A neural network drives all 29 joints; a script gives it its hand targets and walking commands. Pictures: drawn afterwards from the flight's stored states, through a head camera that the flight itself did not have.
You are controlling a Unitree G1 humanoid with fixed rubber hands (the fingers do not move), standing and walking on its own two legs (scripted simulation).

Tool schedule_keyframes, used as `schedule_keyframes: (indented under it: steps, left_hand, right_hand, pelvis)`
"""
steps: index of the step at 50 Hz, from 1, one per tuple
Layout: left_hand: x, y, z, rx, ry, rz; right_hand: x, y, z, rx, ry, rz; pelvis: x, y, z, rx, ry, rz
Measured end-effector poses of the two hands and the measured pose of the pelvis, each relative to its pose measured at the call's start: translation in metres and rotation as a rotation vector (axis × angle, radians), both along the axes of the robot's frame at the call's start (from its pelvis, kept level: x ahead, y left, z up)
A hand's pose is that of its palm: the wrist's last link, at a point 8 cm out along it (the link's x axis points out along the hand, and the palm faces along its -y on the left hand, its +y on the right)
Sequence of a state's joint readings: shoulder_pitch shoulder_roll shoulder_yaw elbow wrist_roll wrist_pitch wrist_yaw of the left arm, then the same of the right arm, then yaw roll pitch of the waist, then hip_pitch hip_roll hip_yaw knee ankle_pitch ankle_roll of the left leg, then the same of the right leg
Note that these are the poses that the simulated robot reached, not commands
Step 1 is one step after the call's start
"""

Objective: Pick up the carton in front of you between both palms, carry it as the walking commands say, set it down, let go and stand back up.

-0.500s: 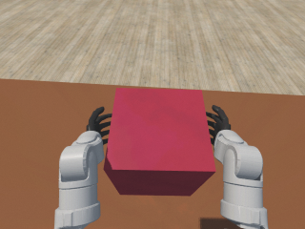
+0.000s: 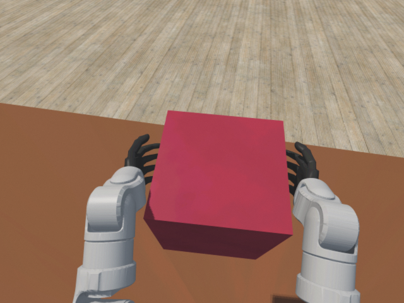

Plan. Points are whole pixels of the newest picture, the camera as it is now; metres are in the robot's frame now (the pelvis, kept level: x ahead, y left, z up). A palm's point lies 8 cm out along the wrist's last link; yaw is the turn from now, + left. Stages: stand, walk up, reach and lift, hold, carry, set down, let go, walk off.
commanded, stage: carry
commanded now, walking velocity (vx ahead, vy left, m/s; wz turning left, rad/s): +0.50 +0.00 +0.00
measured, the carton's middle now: (216, 192) +0.35 +0.02 +0.05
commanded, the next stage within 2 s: none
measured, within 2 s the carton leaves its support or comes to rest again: neither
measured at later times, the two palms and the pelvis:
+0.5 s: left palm (176, 94) +0.62 +0.15 +0.08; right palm (289, 100) +0.62 -0.15 +0.09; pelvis +0.29 +0.01 -0.02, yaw +1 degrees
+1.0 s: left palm (186, 57) +0.90 +0.17 +0.05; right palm (269, 61) +0.92 -0.13 +0.05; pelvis +0.59 +0.00 -0.05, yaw +0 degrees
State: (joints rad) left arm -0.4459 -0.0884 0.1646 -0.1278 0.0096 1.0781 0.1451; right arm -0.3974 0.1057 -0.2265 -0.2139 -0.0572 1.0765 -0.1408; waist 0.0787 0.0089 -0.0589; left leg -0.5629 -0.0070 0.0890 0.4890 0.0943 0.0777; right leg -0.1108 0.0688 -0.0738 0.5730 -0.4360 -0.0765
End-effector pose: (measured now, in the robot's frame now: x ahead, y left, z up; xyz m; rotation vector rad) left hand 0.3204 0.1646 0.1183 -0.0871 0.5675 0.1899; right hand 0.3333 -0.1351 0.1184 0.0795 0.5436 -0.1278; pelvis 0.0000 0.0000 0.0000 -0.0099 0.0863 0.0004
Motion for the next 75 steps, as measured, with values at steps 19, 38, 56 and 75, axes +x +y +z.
schedule_keyframes:
  steps: [19, 38, 56, 75]
  left_hand:
    - [0.225, -0.007, -0.034, -0.037, 0.08, -0.073]
    - [0.428, -0.012, -0.1, -0.001, 0.196, 0.043]
    - [0.681, 0.015, -0.076, 0.005, -0.017, -0.04]
    - [0.808, 0.0, -0.093, -0.009, 0.048, -0.046]
  right_hand:
    - [0.202, -0.007, -0.023, -0.003, 0.081, -0.098]
    - [0.444, -0.011, -0.098, 0.016, 0.198, 0.023]
    - [0.672, 0.014, -0.071, -0.047, -0.017, -0.019]
    - [0.794, -0.001, -0.091, 0.017, 0.048, -0.065]
  pelvis:
    - [0.209, 0.024, -0.007, -0.012, 0.01, -0.002]
    - [0.445, -0.018, -0.048, 0.027, -0.003, 0.022]
    - [0.673, 0.019, -0.085, 0.007, -0.018, -0.006]
    - [0.793, 0.024, -0.084, 0.005, -0.001, -0.009]
